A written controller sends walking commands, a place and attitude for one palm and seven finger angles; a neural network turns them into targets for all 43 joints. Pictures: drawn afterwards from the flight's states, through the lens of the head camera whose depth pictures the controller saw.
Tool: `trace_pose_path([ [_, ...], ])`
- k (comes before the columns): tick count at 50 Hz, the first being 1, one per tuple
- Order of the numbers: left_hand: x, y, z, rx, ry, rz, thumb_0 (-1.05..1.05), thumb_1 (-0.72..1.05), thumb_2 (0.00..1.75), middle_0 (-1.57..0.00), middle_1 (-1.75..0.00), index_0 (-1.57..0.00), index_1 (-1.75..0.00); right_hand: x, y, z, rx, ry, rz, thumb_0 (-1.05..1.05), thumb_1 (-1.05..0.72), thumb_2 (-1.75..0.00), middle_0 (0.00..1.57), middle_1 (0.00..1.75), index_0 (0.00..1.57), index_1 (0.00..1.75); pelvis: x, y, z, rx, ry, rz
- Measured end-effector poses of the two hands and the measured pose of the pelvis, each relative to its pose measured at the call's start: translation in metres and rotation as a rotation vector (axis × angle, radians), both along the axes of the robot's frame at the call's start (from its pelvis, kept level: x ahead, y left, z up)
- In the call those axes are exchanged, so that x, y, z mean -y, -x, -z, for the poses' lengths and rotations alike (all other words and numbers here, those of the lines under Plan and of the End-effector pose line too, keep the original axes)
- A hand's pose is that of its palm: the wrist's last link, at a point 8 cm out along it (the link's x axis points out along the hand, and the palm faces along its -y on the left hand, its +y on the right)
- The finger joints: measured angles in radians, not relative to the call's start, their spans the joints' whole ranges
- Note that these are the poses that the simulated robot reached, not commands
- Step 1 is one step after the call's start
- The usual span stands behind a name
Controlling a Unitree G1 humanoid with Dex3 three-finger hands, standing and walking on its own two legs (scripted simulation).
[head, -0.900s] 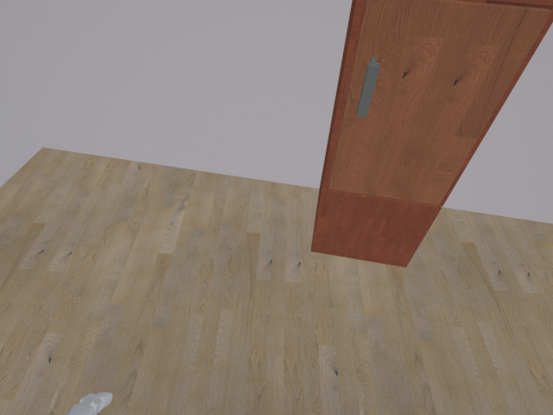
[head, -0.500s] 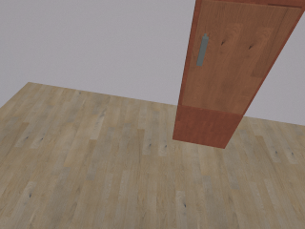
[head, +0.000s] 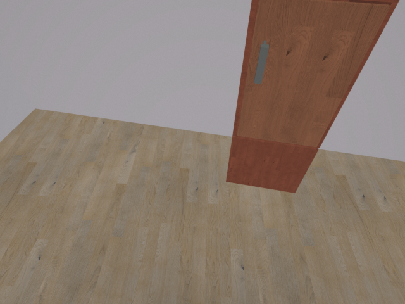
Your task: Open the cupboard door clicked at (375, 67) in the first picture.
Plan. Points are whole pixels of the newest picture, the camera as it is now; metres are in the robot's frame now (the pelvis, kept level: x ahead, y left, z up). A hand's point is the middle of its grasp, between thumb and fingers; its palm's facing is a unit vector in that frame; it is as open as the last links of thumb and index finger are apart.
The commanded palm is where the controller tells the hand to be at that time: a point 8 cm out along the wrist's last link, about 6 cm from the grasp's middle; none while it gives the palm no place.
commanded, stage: stand and wait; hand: left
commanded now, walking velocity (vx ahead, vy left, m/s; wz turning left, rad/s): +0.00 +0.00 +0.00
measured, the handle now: (261, 61) +0.87 -0.16 +0.05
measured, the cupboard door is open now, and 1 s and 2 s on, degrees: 0 0 0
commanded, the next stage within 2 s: look at it before walking up in 0.04 s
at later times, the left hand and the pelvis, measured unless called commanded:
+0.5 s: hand out of the picture +0.09 +0.24 -0.16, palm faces -0.04 -0.94 -0.33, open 7.4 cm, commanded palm none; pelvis +0.01 +0.00 +0.00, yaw +0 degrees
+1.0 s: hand out of the picture +0.09 +0.24 -0.16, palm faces -0.05 -0.94 -0.33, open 7.4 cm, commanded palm none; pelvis +0.01 +0.00 +0.00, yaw -2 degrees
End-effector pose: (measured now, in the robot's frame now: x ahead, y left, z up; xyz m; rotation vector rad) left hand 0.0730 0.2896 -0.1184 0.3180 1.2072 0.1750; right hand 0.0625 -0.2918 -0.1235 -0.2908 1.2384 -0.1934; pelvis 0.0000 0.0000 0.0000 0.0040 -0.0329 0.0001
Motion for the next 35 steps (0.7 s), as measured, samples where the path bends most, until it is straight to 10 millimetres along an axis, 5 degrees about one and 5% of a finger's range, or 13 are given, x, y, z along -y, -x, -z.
trace_pose_path([
  [35, -0.002, -0.017, -0.001, 0.000, -0.001, -0.005, 0.00, 0.91, 0.90, -0.21, -0.30, -0.20, -0.30, -0.001, -0.033, -0.005, 0.032, 0.009, -0.018, 0.01, -0.90, -0.90, 0.20, 0.29, 0.21, 0.30, 0.000, -0.016, -0.002, -0.008, 0.001, 0.002],
])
